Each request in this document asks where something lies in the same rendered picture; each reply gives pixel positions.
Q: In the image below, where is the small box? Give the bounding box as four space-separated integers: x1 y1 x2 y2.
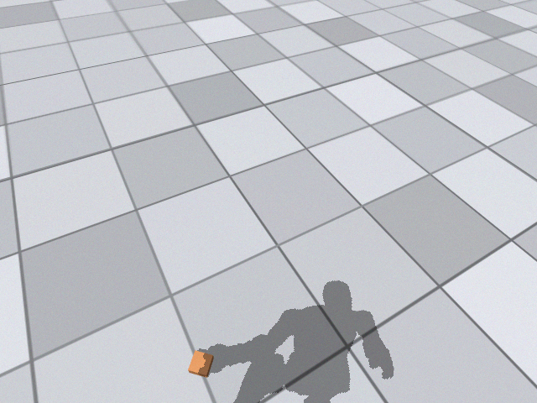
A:
188 350 214 377

